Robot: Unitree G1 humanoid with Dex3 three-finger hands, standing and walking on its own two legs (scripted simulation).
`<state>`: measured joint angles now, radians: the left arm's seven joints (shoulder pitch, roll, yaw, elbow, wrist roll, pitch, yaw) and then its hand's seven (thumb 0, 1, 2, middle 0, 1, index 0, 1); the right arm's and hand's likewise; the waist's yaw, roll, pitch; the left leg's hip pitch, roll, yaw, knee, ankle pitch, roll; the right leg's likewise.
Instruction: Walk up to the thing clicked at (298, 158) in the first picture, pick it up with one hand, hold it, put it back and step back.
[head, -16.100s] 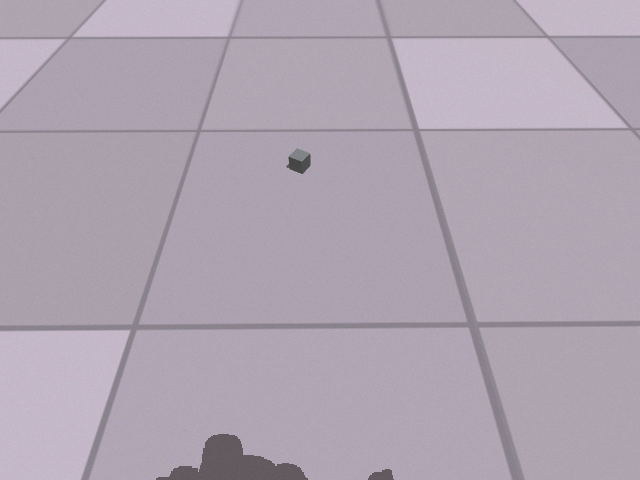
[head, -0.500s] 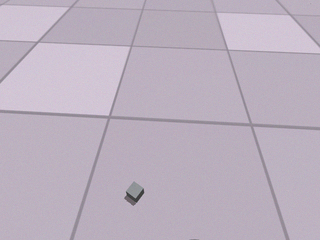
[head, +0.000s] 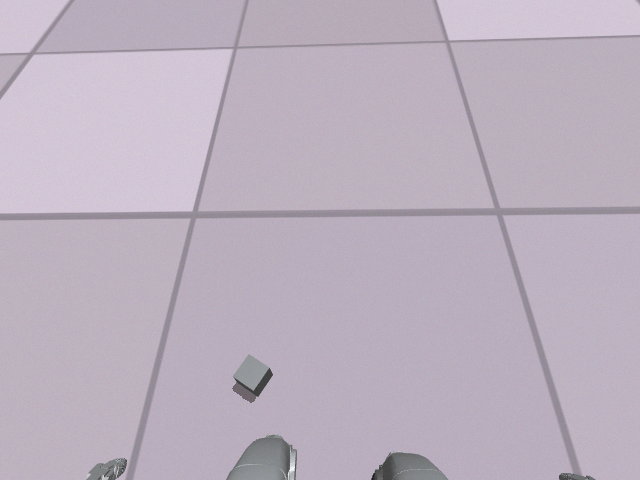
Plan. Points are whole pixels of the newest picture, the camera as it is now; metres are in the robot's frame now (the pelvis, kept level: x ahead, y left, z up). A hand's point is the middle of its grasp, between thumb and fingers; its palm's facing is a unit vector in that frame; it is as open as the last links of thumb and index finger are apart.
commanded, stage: walk up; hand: left
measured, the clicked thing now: (253, 375) +0.43 +0.24 -0.72
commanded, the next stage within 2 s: none
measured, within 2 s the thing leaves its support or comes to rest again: neither
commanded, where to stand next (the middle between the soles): +0.03 +0.06 m, yaw -1 degrees
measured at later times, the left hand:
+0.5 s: hand out of the picture +0.07 +0.32 -0.16, palm faces -0.08 -0.91 -0.40, open 7.4 cm
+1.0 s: hand out of the picture +0.06 +0.30 -0.14, palm faces -0.08 -0.94 -0.32, open 7.4 cm
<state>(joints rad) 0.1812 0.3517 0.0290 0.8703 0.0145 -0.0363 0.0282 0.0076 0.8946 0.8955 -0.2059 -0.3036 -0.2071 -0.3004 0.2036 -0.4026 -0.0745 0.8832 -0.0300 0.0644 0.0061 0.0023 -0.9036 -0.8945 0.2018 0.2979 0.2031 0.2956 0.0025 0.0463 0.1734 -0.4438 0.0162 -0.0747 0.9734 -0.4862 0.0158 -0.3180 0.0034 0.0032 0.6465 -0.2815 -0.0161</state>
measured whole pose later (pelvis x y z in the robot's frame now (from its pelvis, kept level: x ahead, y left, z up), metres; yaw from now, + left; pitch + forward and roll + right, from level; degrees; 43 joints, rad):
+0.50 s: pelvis -0.04 +0.05 -0.01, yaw -3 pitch -4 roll -2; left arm 0.15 0.38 0.04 0.92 0.02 0.00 0.01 0.01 0.90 0.90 -0.20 -0.30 -0.20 -0.30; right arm 0.17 -0.40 -0.04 0.84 -0.01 0.01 -0.01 0.00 -0.90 -0.89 0.21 0.30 0.21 0.30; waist -0.01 0.04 0.18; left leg -0.35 0.07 0.01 0.78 -0.36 0.00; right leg -0.25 0.05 0.00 0.68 -0.37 -0.01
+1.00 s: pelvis -0.04 +0.05 +0.02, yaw -3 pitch -3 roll +0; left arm 0.13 0.35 0.02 1.08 0.01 0.00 -0.02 0.01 0.90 0.90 -0.20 -0.30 -0.20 -0.30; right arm 0.16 -0.36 -0.01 1.06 -0.01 -0.03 0.01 0.00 -0.90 -0.89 0.20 0.30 0.20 0.30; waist -0.01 -0.01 0.05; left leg -0.21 0.02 0.01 0.42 -0.17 -0.01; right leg -0.15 0.01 0.03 0.42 -0.22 0.00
